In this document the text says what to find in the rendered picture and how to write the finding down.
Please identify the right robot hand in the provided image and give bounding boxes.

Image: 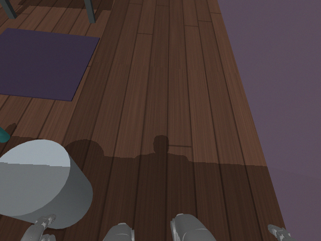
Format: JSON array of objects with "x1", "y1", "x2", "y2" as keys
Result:
[{"x1": 268, "y1": 224, "x2": 297, "y2": 241}]

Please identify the left robot hand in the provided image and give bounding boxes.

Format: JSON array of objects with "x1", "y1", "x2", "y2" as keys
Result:
[{"x1": 21, "y1": 214, "x2": 56, "y2": 241}]

